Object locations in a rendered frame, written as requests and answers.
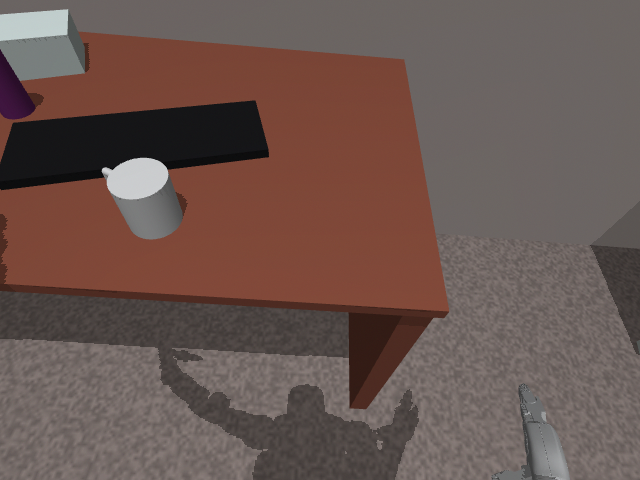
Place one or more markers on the right robot hand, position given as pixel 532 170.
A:
pixel 545 456

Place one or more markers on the desk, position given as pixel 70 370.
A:
pixel 337 218

